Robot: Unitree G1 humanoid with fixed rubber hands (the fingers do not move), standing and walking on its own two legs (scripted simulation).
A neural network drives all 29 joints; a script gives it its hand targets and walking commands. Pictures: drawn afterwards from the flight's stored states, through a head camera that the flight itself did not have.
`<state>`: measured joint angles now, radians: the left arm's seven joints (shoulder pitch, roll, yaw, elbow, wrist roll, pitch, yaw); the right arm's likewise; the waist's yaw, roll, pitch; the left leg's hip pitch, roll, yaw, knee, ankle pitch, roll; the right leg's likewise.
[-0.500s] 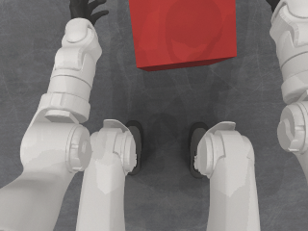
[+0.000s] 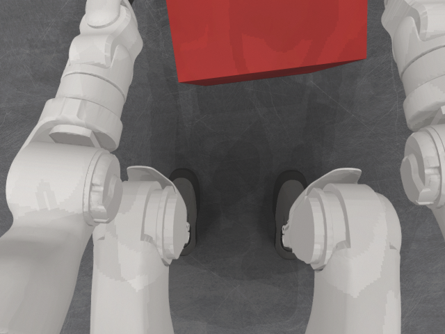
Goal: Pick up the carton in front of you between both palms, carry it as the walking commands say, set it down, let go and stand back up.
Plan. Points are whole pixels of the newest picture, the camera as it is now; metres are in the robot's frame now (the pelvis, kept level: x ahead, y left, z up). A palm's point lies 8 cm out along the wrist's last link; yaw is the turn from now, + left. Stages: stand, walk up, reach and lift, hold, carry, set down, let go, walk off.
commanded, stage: reach and lift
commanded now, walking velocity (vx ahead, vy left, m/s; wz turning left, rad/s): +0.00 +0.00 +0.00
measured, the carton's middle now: (256, 5) +0.54 -0.04 -0.24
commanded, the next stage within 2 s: none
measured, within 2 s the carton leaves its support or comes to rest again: leaves its support in 0.56 s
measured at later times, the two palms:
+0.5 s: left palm out of the picture +0.55 +0.12 -0.16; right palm out of the picture +0.56 -0.19 -0.17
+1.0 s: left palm out of the picture +0.51 +0.10 +0.02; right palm out of the picture +0.49 -0.20 +0.02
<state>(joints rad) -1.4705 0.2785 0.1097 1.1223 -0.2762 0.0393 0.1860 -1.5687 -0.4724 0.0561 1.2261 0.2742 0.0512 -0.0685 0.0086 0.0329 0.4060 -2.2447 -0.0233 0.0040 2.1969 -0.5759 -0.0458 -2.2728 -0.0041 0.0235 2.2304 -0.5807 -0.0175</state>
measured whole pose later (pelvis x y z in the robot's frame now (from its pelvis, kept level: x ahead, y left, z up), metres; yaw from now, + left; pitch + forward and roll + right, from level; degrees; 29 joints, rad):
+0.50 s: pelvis -0.01 +0.00 +0.00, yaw +0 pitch +35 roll +3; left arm -1.52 0.21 0.30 1.10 -0.09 0.13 0.16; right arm -1.63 -0.40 -0.03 1.24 0.13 0.14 -0.05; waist -0.01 0.04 0.42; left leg -2.25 -0.03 0.00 2.19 -0.55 -0.04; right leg -2.28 0.00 0.03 2.23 -0.56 -0.02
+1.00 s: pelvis -0.01 +0.02 +0.08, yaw -4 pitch +42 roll +2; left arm -1.14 -0.03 0.57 0.77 0.21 0.34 0.12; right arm -1.20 -0.14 -0.40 0.88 -0.20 0.37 -0.01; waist 0.00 0.03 -0.10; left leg -2.11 -0.07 -0.03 1.91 -0.53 -0.05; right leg -2.15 0.06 0.06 1.91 -0.48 0.03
